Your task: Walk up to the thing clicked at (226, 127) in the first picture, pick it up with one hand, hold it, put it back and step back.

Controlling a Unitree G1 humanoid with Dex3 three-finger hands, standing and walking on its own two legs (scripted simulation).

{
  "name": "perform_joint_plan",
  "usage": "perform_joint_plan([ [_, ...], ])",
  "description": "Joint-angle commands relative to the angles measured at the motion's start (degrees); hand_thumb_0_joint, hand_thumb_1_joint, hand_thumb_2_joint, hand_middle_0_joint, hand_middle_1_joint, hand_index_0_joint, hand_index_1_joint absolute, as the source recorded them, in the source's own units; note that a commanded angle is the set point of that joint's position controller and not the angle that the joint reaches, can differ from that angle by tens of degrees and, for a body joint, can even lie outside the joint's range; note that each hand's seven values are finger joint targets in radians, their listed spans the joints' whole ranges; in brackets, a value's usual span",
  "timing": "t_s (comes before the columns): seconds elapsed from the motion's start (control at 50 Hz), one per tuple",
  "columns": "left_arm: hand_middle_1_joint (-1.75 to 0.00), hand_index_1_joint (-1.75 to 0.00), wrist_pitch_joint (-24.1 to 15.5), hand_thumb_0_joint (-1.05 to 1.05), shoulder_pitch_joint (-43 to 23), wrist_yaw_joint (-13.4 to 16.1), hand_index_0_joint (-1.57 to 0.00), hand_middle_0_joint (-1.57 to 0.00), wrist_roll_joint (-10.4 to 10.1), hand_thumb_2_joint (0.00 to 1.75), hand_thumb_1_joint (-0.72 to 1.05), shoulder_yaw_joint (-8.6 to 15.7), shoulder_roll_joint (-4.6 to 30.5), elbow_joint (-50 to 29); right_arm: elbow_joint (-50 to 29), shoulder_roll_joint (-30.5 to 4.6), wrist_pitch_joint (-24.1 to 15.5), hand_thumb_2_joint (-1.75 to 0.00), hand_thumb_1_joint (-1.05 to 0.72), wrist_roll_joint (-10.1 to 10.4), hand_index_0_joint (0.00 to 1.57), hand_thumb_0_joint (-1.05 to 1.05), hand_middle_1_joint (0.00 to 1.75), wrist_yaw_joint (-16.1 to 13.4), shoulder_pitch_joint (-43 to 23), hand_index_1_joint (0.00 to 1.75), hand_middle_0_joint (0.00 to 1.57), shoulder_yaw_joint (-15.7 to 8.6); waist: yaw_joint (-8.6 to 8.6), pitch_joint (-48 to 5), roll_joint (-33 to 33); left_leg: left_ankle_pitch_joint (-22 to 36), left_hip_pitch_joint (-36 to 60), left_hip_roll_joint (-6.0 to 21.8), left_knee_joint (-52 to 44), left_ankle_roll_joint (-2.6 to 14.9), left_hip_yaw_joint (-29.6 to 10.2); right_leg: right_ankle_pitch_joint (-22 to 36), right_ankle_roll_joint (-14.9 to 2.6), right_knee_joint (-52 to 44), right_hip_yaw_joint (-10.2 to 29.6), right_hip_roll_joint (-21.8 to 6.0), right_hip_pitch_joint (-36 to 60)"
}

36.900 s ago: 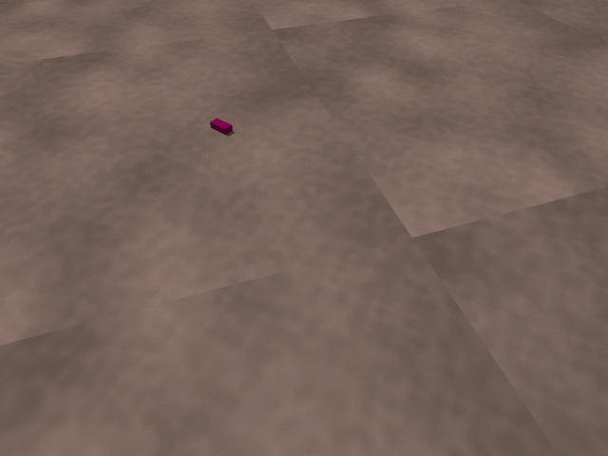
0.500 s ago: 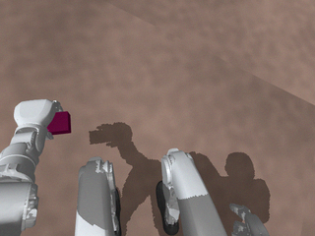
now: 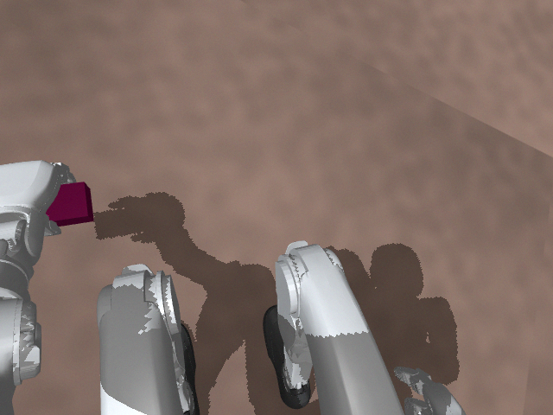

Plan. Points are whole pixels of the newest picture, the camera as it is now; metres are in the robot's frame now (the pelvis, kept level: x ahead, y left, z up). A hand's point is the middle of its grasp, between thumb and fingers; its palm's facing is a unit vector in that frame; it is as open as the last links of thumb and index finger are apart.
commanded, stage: crouch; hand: left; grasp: from above
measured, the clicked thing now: (45, 207) +0.43 +0.30 -0.21
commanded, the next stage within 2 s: lower in 0.20 s
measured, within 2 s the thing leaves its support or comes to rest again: rests again in 1.46 s
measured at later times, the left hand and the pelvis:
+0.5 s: hand (52, 215) +0.42 +0.29 -0.23, palm faces -0.48 -0.07 -0.87, open 8.4 cm; pelvis +0.00 +0.00 -0.04, yaw -2 degrees
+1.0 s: hand (66, 217) +0.43 +0.29 -0.28, palm faces -0.47 -0.11 -0.88, open 8.4 cm; pelvis +0.00 +0.00 -0.07, yaw -5 degrees
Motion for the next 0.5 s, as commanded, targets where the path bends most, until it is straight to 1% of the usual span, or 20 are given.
perform_joint_plan([
  [0.0, -0.30, -0.30, -0.23, 0.00, -18.88, 2.74, -1.18, -1.18, -1.48, 0.44, 0.79, 2.02, 15.24, -8.11, -0.89, -13.31, -0.58, -0.90, -0.90, 0.10, 0.20, 0.00, 0.30, -0.41, 11.07, 0.30, 0.20, -3.66, 0.63, -39.26, 14.29, 8.39, 32.46, -1.58, -12.27, -0.37, 0.13, 11.99, -1.62, -13.06, -0.99, 1.68, 15.28],
  [0.02, -0.30, -0.30, -0.31, 0.00, -19.64, 2.89, -1.16, -1.17, -1.17, 0.46, 0.77, 2.96, 17.13, -9.12, -0.54, -13.62, -0.55, -0.90, -0.90, 0.06, 0.20, 0.00, 0.30, -0.64, 11.35, 0.30, 0.20, -3.70, 0.86, -39.75, 14.63, 8.82, 32.35, -1.46, -11.68, -0.45, 0.07, 12.38, -1.63, -12.49, -1.17, 1.66, 14.91],
  [0.06, -0.30, -0.31, -0.61, 0.00, -19.36, 2.84, -1.16, -1.17, -0.85, 0.47, 0.77, 3.60, 18.44, -8.30, -0.27, -13.64, -0.59, -0.90, -0.90, -0.13, 0.20, 0.00, 0.30, -0.58, 11.64, 0.30, 0.20, -3.41, 0.83, -39.43, 14.66, 9.02, 30.15, -1.60, -10.30, -0.21, 0.99, 12.74, -1.49, -12.36, -0.91, 1.80, 16.23],
  [0.1, -0.32, -0.32, -0.99, 0.00, -19.16, 2.80, -1.18, -1.18, -0.70, 0.47, 0.79, 3.32, 18.69, -7.64, -1.05, -13.87, -0.57, -0.90, -0.90, -0.30, 0.20, 0.00, 0.30, -0.40, 11.13, 0.30, 0.20, -3.04, 0.25, -37.80, 13.57, 8.45, 28.07, -1.63, -9.54, -0.09, 0.96, 12.26, -1.48, -11.80, -1.21, 1.92, 16.14],
  [0.12, -0.32, -0.32, -0.89, 0.00, -17.72, 2.72, -1.16, -1.16, -0.70, 0.47, 0.77, 2.21, 16.62, -4.75, -0.45, -13.79, -0.57, -0.90, -0.90, -0.36, 0.20, 0.00, 0.30, -0.48, 11.28, 0.30, 0.20, -2.60, -0.18, -36.53, 12.72, 7.61, 27.00, -1.57, -9.10, 0.01, 1.03, 11.61, -1.31, -12.09, -1.30, 1.97, 15.53],
  [0.16, -0.31, -0.31, -1.07, 0.00, -18.78, 2.60, -1.16, -1.15, -1.10, 0.44, 0.77, 2.74, 18.28, -5.88, -0.52, -14.12, -0.86, -0.90, -0.90, -0.40, 0.20, 0.00, 0.30, -0.54, 11.27, 0.30, 0.20, -2.44, 0.09, -36.20, 13.58, 6.96, 27.64, -1.43, -8.89, -0.08, 0.65, 10.90, -1.46, -11.29, -1.57, 1.87, 14.08],
  [0.18, -0.31, -0.31, -1.16, 0.00, -18.89, 2.47, -1.14, -1.14, -0.96, 0.44, 0.73, 2.11, 18.33, -5.79, -0.45, -14.03, -0.80, -0.90, -0.91, -0.47, 0.20, 0.00, 0.30, -0.55, 11.04, 0.30, 0.20, -2.15, 0.00, -36.34, 14.40, 7.50, 26.75, -1.47, -8.32, -0.09, 1.13, 11.59, -1.42, -11.29, -1.46, 2.09, 15.05],
  [0.2, -0.30, -0.30, -1.25, 0.00, -18.84, 2.60, -1.14, -1.14, -1.09, 0.44, 0.74, 3.01, 19.24, -5.76, -0.45, -14.40, -0.81, -0.90, -0.90, -0.41, 0.20, 0.00, 0.30, -0.60, 11.09, 0.30, 0.20, -2.22, 0.35, -36.54, 13.83, 7.41, 26.19, -1.36, -7.93, 0.02, 1.10, 11.52, -1.34, -11.03, -1.57, 2.14, 15.02],
  [0.22, -0.29, -0.29, -0.79, 0.00, -15.82, 2.39, -1.16, -1.16, -1.13, 0.42, 0.76, 1.83, 16.95, -2.63, -0.95, -14.15, -0.81, -0.90, -0.90, -0.40, 0.20, 0.00, 0.30, -0.45, 10.69, 0.30, 0.20, -1.79, 0.22, -35.91, 13.77, 7.39, 26.23, -1.54, -8.22, -0.14, 0.86, 11.36, -1.44, -10.56, -1.72, 2.08, 15.05],
  [0.24, -0.30, -0.30, -1.28, 0.00, -19.06, 2.45, -1.16, -1.16, -1.56, 0.43, 0.77, 2.22, 18.28, -6.89, -0.47, -14.21, -0.81, -0.90, -0.90, -0.46, 0.20, 0.00, 0.30, -0.51, 10.85, 0.30, 0.20, -1.94, 0.07, -36.96, 14.28, 7.98, 26.89, -1.28, -7.84, -0.19, 0.63, 12.03, -1.39, -10.11, -2.03, 2.24, 14.77],
  [0.28, -0.31, -0.30, -1.16, 0.00, -18.57, 2.23, -1.17, -1.17, -1.15, 0.42, 0.79, 2.49, 19.39, -5.93, -0.70, -14.64, -0.82, -0.90, -0.90, -0.35, 0.20, 0.00, 0.30, -0.58, 10.72, 0.30, 0.20, -1.94, 0.34, -36.62, 15.73, 8.16, 28.11, -1.22, -7.99, -0.43, 0.15, 12.04, -1.70, -9.12, -2.43, 2.21, 13.25],
  [0.32, -0.25, -0.27, -1.23, 0.00, -18.60, 2.21, -1.15, -1.17, -1.06, 0.46, 0.72, 1.58, 18.66, -5.04, -0.78, -14.45, -0.60, -0.90, -0.90, -0.34, 0.20, 0.00, 0.30, -0.56, 10.38, 0.30, 0.20, -1.52, -0.26, -35.26, 15.05, 7.84, 25.23, -1.27, -7.04, -0.23, 0.53, 12.18, -1.60, -9.11, -2.35, 2.55, 13.80],
  [0.34, -0.24, -0.26, -1.05, 0.00, -16.04, 2.12, -1.16, -1.18, -1.35, 0.44, 0.72, 0.90, 16.55, -1.30, -0.93, -14.57, -0.62, -0.90, -0.90, -0.43, 0.20, 0.00, 0.30, -0.52, 9.93, 0.30, 0.20, -1.18, -0.76, -33.33, 12.66, 7.34, 24.01, -1.21, -6.49, -0.09, 0.30, 11.68, -1.36, -9.04, -2.53, 2.46, 12.98],
  [0.36, -0.24, -0.25, -1.35, 0.00, -17.27, 2.23, -1.15, -1.17, -1.42, 0.43, 0.73, 1.00, 17.07, -2.51, -1.01, -14.75, -0.72, -0.90, -0.90, -0.56, 0.20, 0.00, 0.30, -0.50, 9.97, 0.30, 0.20, -0.98, -1.42, -32.93, 12.72, 7.36, 23.89, -1.22, -6.19, -0.11, 0.05, 11.66, -1.35, -8.59, -2.86, 2.50, 12.57],
  [0.38, -0.23, -0.25, -1.89, 0.00, -18.37, 2.35, -1.16, -1.18, -1.31, 0.44, 0.73, 2.10, 19.15, -4.50, -0.70, -15.04, -0.84, -0.90, -0.90, -0.73, 0.20, 0.00, 0.30, -0.45, 10.62, 0.30, 0.20, -0.92, -1.18, -33.54, 14.21, 8.84, 25.02, -1.19, -6.00, -0.31, 0.05, 12.99, -1.38, -7.94, -3.03, 2.44, 13.09],
  [0.4, -0.23, -0.25, -1.61, 0.00, -16.57, 2.34, -1.16, -1.17, -1.14, 0.43, 0.73, 1.14, 18.38, -1.02, -0.99, -14.96, -0.99, -0.90, -0.90, -0.62, 0.20, 0.00, 0.30, -0.43, 9.57, 0.30, 0.20, -0.52, -0.66, -33.07, 14.29, 8.51, 25.09, -1.11, -5.45, -0.27, -0.03, 12.60, -1.45, -7.64, -2.97, 2.50, 12.43],
  [0.42, -0.24, -0.26, -2.36, 0.00, -19.53, 2.77, -1.16, -1.17, -0.90, 0.44, 0.73, 3.25, 21.31, -6.01, -0.97, -15.52, -0.94, -0.90, -0.90, -0.94, 0.20, 0.00, 0.30, -0.46, 10.38, 0.30, 0.20, -0.88, -1.26, -35.52, 14.65, 10.99, 25.84, -1.01, -4.64, -0.27, 0.04, 15.33, -1.26, -7.20, -3.19, 2.68, 14.18],
  [0.44, -0.25, -0.27, -2.45, 0.00, -18.32, 3.00, -1.17, -1.18, -0.67, 0.44, 0.75, 2.71, 20.66, -4.28, -0.74, -15.16, -0.88, -0.90, -0.90, -0.99, 0.20, 0.00, 0.30, -0.34, 10.75, 0.30, 0.20, -0.42, -1.00, -35.13, 15.19, 11.41, 24.97, -1.12, -4.02, -0.28, 0.37, 15.79, -1.12, -6.94, -2.94, 2.62, 15.21],
  [0.46, -0.26, -0.27, -2.72, 0.00, -18.16, 3.30, -1.17, -1.18, -0.82, 0.43, 0.76, 3.30, 20.51, -3.64, -1.08, -15.31, -0.94, -0.90, -0.90, -1.19, 0.20, 0.00, 0.30, -0.24, 10.06, 0.30, 0.20, -0.37, -1.32, -34.78, 14.01, 10.97, 24.42, -1.07, -3.91, -0.26, -0.01, 15.29, -1.15, -6.38, -3.31, 2.65, 14.44],
  [0.48, -0.26, -0.27, -2.88, 0.00, -18.07, 3.55, -1.17, -1.18, -0.70, 0.43, 0.76, 2.41, 19.79, -2.54, -0.73, -15.22, -1.00, -0.90, -0.90, -1.23, 0.20, 0.00, 0.30, -0.16, 9.74, 0.30, 0.20, -0.17, -1.32, -33.92, 14.53, 9.70, 24.42, -0.98, -3.92, -0.40, -0.18, 13.95, -1.29, -6.32, -3.43, 2.90, 13.16],
])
